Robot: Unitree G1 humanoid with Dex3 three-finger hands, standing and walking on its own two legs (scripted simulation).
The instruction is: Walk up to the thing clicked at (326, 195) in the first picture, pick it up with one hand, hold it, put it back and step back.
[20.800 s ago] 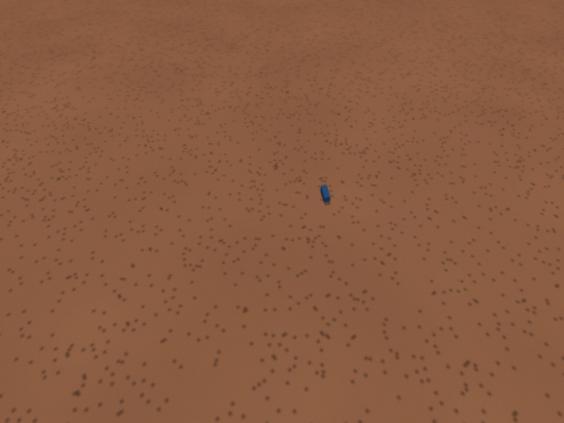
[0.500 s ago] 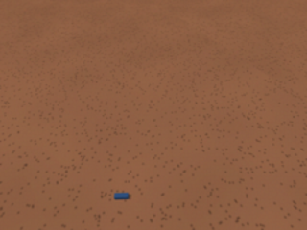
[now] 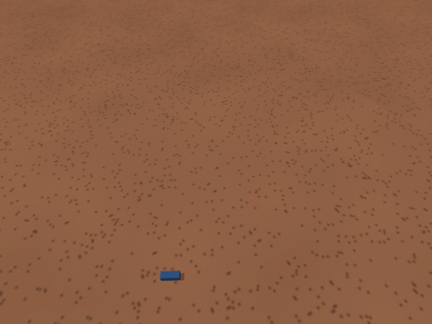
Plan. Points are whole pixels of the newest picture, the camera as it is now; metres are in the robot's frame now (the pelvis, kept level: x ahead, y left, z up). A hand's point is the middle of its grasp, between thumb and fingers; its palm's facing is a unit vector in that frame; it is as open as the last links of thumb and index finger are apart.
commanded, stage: stand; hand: left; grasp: from above
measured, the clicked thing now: (170, 275) +0.44 +0.23 -0.77
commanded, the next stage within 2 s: rise first in 0.20 s
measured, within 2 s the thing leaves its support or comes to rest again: neither
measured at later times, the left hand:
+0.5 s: hand out of the picture +0.14 +0.25 -0.17, palm faces +0.00 -0.94 -0.33, open 8.4 cm
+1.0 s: hand out of the picture +0.12 +0.26 -0.22, palm faces -0.15 -0.88 -0.45, open 13.5 cm
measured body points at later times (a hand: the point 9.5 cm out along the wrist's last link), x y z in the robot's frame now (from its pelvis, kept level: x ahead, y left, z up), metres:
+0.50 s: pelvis -0.01 +0.00 -0.02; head +0.05 +0.00 +0.43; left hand +0.14 +0.30 -0.14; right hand +0.09 -0.27 -0.14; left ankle +0.00 +0.13 -0.75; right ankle +0.00 -0.13 -0.75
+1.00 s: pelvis -0.01 +0.01 -0.08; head +0.08 +0.02 +0.36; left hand +0.13 +0.31 -0.19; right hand +0.15 -0.25 -0.18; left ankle +0.00 +0.13 -0.75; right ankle +0.00 -0.13 -0.75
